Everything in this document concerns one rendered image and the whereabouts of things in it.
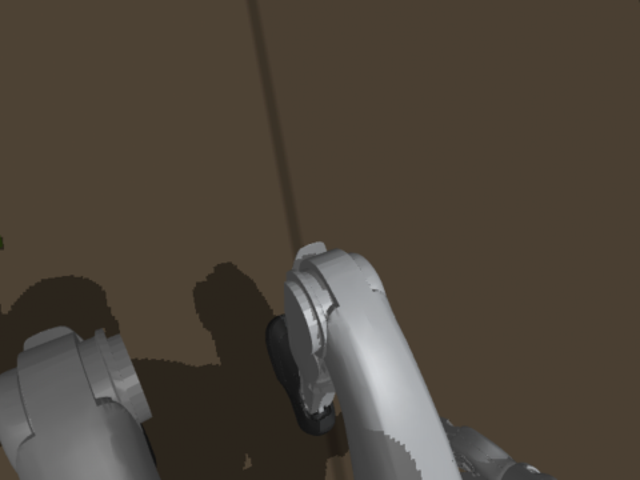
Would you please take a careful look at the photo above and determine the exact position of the right robot hand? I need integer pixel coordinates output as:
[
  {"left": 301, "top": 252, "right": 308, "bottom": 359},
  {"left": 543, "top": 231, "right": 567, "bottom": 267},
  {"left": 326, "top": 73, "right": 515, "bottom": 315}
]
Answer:
[{"left": 439, "top": 416, "right": 517, "bottom": 480}]

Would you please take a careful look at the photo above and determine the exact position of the right robot arm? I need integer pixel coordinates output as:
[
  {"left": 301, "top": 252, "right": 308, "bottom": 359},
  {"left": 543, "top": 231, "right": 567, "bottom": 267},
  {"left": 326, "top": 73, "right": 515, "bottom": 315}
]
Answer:
[{"left": 501, "top": 462, "right": 557, "bottom": 480}]

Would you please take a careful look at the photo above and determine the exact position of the right robot foot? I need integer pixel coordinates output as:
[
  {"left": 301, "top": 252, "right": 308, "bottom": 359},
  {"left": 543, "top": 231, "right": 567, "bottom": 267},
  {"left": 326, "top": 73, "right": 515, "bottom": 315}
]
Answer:
[{"left": 265, "top": 314, "right": 335, "bottom": 436}]

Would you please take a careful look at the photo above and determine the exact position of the left robot foot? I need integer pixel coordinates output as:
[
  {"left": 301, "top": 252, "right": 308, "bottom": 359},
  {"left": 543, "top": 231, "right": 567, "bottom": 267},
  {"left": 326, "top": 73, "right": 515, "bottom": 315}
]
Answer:
[{"left": 140, "top": 423, "right": 157, "bottom": 469}]

